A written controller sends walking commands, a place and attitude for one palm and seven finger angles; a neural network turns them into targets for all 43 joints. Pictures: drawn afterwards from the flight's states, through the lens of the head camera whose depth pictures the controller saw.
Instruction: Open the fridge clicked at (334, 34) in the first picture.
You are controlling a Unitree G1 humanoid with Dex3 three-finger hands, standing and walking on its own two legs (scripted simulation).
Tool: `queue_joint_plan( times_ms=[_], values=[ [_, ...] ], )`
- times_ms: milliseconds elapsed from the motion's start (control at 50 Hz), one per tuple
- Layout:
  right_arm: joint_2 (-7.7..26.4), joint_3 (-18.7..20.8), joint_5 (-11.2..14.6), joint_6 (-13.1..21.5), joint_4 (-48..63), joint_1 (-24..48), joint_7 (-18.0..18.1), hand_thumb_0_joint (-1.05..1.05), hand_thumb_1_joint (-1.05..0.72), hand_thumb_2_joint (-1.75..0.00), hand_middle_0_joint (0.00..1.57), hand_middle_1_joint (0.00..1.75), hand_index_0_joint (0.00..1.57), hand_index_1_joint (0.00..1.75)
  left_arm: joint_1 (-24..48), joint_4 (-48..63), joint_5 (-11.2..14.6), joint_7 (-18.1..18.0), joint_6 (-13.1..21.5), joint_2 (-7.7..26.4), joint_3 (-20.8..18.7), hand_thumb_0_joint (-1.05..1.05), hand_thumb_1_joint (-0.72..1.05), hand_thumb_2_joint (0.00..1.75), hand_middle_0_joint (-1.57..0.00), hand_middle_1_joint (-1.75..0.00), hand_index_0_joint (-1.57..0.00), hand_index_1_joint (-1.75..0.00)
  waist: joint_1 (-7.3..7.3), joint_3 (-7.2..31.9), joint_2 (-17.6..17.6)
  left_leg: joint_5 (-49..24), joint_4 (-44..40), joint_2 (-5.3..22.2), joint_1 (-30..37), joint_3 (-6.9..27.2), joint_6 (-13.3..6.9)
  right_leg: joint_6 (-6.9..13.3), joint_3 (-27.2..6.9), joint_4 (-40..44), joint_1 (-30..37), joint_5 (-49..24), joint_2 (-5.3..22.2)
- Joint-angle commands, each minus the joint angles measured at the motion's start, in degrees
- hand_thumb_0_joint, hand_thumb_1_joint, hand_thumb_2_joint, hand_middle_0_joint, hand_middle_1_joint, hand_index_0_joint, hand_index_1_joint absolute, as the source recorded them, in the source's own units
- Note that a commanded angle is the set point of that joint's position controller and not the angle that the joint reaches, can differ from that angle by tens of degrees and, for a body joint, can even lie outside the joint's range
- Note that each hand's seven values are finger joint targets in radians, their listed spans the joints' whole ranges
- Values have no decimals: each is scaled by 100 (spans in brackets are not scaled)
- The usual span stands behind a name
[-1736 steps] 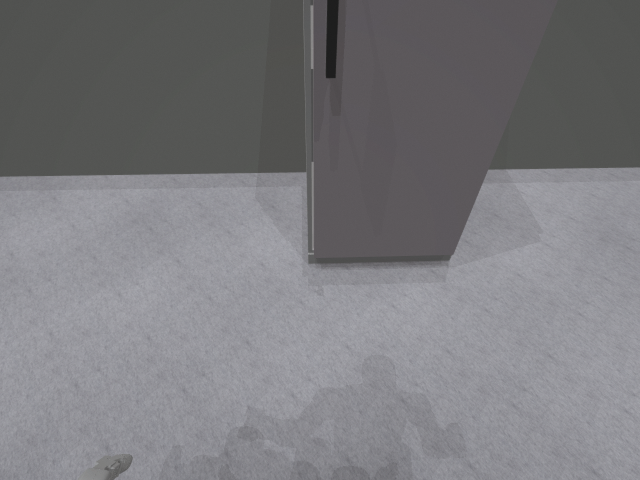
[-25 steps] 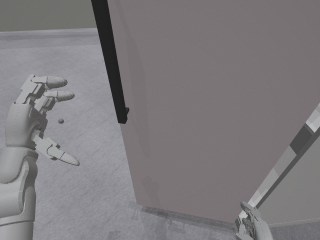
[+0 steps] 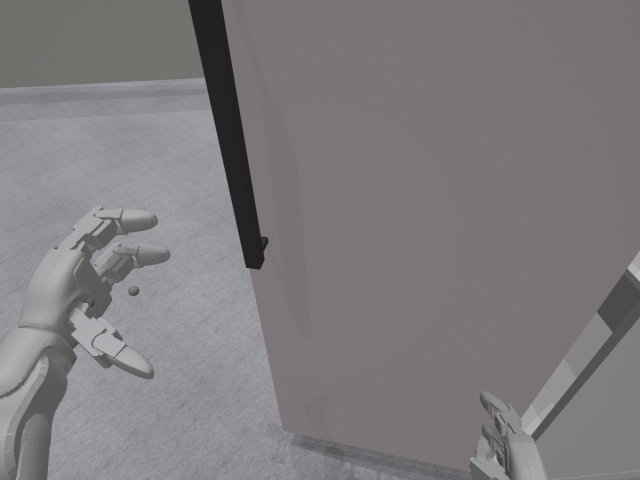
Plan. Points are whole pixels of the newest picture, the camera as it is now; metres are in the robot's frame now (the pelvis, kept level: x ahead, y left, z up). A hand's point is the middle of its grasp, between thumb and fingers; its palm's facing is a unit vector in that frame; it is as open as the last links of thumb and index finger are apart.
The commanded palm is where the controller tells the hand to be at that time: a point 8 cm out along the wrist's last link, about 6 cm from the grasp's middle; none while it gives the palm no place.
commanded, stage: draw the hand back to the body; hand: left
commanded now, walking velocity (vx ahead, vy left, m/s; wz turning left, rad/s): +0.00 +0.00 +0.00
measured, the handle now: (239, 140) +0.42 +0.17 +0.26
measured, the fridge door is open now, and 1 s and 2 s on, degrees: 73 73 73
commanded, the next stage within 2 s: step back with the hand held close in 1.36 s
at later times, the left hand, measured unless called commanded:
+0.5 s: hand (98, 314) +0.20 +0.26 +0.18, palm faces +0.42 -0.86 -0.29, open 13.5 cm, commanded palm +0.15 +0.29 +0.19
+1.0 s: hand (89, 308) +0.21 +0.28 +0.17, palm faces +0.44 -0.81 -0.37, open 8.6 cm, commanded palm +0.16 +0.31 +0.18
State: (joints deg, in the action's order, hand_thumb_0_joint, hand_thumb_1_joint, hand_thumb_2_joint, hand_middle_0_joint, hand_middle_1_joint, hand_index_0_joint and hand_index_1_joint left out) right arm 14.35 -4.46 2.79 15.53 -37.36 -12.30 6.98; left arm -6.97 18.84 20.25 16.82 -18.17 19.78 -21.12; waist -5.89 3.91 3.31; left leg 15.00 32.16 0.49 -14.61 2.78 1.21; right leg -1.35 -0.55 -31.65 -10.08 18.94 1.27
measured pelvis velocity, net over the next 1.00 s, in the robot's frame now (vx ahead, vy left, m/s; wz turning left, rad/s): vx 0.02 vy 0.01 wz -0.03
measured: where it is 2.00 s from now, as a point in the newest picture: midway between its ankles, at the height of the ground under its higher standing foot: outside the picture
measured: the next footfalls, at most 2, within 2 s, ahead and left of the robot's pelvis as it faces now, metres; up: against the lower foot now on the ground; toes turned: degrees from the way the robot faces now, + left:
none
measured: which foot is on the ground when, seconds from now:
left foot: down 0.00-1.00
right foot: down 0.00-1.00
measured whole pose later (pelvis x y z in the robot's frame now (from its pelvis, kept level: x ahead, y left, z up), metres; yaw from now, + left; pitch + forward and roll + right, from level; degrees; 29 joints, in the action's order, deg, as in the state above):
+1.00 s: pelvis +0.02 +0.01 +0.01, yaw -2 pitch -5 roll +0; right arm 12.1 -1.4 -1.8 9.3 -38.3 -10.9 5.5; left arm -23.8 21.7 3.7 -5.0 4.1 20.4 -20.3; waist -5.2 -1.2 1.4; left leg 13.5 25.0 0.1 -6.6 0.3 0.2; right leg -2.4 -2.6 -23.3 -2.4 16.0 2.0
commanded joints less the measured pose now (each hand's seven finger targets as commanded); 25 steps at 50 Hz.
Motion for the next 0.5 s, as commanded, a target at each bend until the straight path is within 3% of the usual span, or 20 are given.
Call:
queue_joint_plan(
  times_ms=[0,40,60,100,140,220,240,260,280,300,320,340,360,380,420,440,480],
  values=[
    [544,185,12,372,1119,1108,7,0,-90,-90,20,30,20,30,1019,1721,200,-180,-93,1243,-893,0,-55,20,-25,-115,-25,-115,-98,715,-203,-1371,-456,-112,746,-153,-245,156,469,447,-162,-1850,-213],
    [547,195,-1,311,1059,1103,-12,0,-90,-90,20,30,20,30,1017,1586,231,-246,-63,1092,-874,0,-55,20,-25,-115,-25,-115,-39,570,-320,-1273,-470,-105,758,-149,-235,139,476,496,-307,-1715,-245],
    [569,211,-1,269,1012,1093,-22,0,-90,-90,20,30,20,30,925,1469,246,-291,-67,1220,-1042,0,-55,20,-25,-115,-25,-115,-72,495,-397,-1252,-450,-103,722,-162,-237,143,446,559,-283,-1691,-258],
    [559,195,27,181,964,1097,-17,0,-90,-90,20,30,20,30,1108,1195,191,-270,-142,993,-776,0,-55,20,-25,-115,-25,-115,24,257,-202,-1041,-501,-98,672,-177,-222,132,441,589,-461,-1420,-238],
    [556,179,29,150,984,1119,2,0,-90,-90,20,30,20,30,1239,1173,127,-236,-218,977,-643,0,-55,20,-25,-115,-25,-115,45,184,70,-848,-558,-113,699,-158,-224,142,414,646,-510,-1168,-217],
    [555,161,38,120,1105,1147,52,0,-90,-90,20,30,20,30,1428,1468,-11,-70,-251,1052,-428,0,-44,25,-25,-109,-25,-109,86,331,139,-763,-567,-119,792,-147,-263,138,383,683,-440,-1055,-201],
    [562,168,28,139,1111,1152,71,0,-90,-90,20,30,20,30,1447,1546,-2,-36,-201,1164,-531,0,-41,27,-25,-107,-25,-107,76,402,203,-781,-554,-135,840,-146,-272,147,360,694,-395,-1082,-205],
    [574,174,8,159,1109,1151,88,0,-90,-90,20,30,20,30,1319,1618,11,-26,-127,1295,-646,0,-37,29,-24,-104,-24,-104,60,464,5,-846,-502,-115,833,-167,-291,136,340,719,-326,-1162,-205],
    [456,192,-295,237,1118,1203,-2,0,-90,-90,20,30,20,30,1568,2182,-938,-1042,863,1931,-825,0,-33,31,-24,-102,-24,-102,35,-125,-114,-760,-497,-232,566,-260,-245,85,193,1111,-551,-946,-208],
    [427,175,-342,243,928,1099,-6,0,-90,-90,20,30,20,30,622,1221,-995,-1420,1166,1295,-524,0,-30,32,-24,-100,-24,-100,139,-378,-331,-468,-516,-163,480,-275,-209,117,277,1067,-657,-662,-147],
    [408,162,-332,193,943,1037,-53,0,-90,-90,20,30,20,30,220,1183,-1047,-1576,1293,983,-293,0,-26,34,-24,-98,-24,-98,145,-499,-390,-258,-581,-124,378,-205,-199,124,316,1031,-663,-429,-119],
    [399,199,-344,118,924,1026,-72,0,-90,-90,20,30,20,30,118,1378,-1164,-1724,1455,1074,-361,0,-22,36,-24,-96,-24,-96,120,-385,-177,-185,-621,-100,476,-237,-207,138,279,1048,-571,-348,-106],
    [427,248,-357,80,881,1035,-66,0,-90,-90,20,30,20,30,68,1493,-1222,-1833,1644,1177,-436,0,-19,37,-24,-94,-24,-94,98,-231,-191,-250,-623,-91,578,-303,-235,140,233,1121,-439,-439,-85],
    [407,267,-359,54,910,1010,-68,0,-90,-90,20,30,20,30,44,1649,-1269,-1926,1816,1228,-490,0,-15,39,-24,-92,-24,-92,99,3,96,-243,-640,-88,683,-345,-229,145,200,1096,-312,-404,-52],
    [376,290,-402,48,885,983,-57,0,-90,-90,20,30,20,30,27,1783,-1382,-2082,2100,1175,-419,0,-8,43,-23,-87,-23,-87,106,151,366,-230,-703,-94,814,-368,-227,160,189,1096,-193,-401,-42],
    [380,308,-415,41,861,961,-49,0,-90,-90,20,30,20,30,-38,1782,-1424,-2152,2201,1189,-433,0,-4,44,-23,-85,-23,-85,102,159,410,-215,-733,-92,857,-381,-221,159,189,1129,-167,-359,-48],
    [409,342,-436,42,819,953,-20,0,-90,-90,20,30,20,30,-233,1709,-1485,-2235,2351,1188,-432,0,3,48,-23,-81,-23,-81,110,105,135,-314,-772,-55,869,-371,-258,143,197,1175,-94,-457,-39]
  ],
)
